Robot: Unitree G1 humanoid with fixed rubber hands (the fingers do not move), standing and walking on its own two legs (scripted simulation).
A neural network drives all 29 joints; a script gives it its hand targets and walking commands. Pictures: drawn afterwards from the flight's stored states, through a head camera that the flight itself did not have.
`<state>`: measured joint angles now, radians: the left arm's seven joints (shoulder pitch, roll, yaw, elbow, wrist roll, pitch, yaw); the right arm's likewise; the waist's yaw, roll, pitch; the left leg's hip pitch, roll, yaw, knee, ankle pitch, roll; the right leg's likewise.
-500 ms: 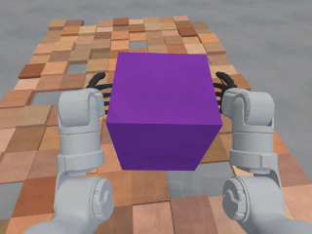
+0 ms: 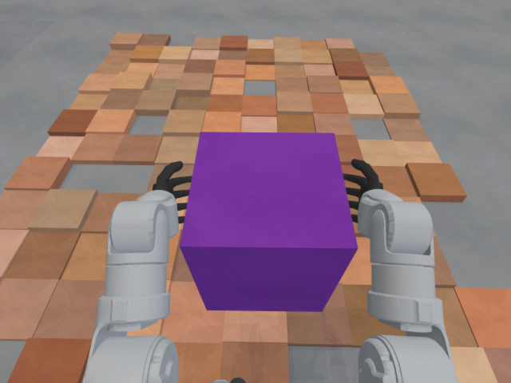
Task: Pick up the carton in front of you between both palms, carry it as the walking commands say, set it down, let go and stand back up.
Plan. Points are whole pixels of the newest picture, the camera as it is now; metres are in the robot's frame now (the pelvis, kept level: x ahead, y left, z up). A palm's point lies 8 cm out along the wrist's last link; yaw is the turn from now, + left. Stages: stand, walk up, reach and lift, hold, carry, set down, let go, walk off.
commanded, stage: carry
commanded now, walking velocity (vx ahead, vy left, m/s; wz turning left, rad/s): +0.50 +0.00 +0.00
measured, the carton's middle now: (265, 228) +0.37 +0.02 +0.04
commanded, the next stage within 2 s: none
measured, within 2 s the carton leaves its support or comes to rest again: neither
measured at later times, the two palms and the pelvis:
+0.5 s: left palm (227, 77) +0.67 +0.11 +0.14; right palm (372, 83) +0.67 -0.19 +0.14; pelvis +0.32 -0.02 +0.00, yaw +0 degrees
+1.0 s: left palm (223, 13) +0.98 +0.15 +0.15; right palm (335, 13) +0.98 -0.14 +0.16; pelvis +0.61 +0.00 +0.01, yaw +0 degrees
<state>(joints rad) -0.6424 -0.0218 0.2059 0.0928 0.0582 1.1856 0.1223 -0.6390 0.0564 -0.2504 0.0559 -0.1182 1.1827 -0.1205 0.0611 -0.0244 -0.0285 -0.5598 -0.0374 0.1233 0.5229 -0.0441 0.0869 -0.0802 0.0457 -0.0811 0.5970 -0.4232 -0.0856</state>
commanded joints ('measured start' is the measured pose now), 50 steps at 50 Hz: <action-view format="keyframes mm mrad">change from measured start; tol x32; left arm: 1 -770 -1130 -694 -92 -475 -20 -282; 50 -935 -1109 -532 23 -416 99 -228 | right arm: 1 -602 973 653 47 368 -22 220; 50 -844 1052 535 108 451 93 238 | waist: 1 -140 245 -636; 22 -73 125 -360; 25 23 -298 -558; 50 -145 143 -501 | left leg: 1 943 287 -435 -12 107 227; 22 527 169 -112 8 425 14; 26 -194 -4 -155 795 -476 -53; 42 -67 26 -51 37 48 -38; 47 881 265 -453 -115 361 152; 50 851 366 -512 -72 624 165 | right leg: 1 -447 -52 46 562 516 111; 2 -603 40 59 716 -95 107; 19 -591 -74 21 -34 402 74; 23 93 -41 -64 -144 373 31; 25 434 -389 645 -207 471 -201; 44 90 -177 38 99 845 20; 48 -640 34 40 713 -77 91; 50 -728 -39 92 740 -32 63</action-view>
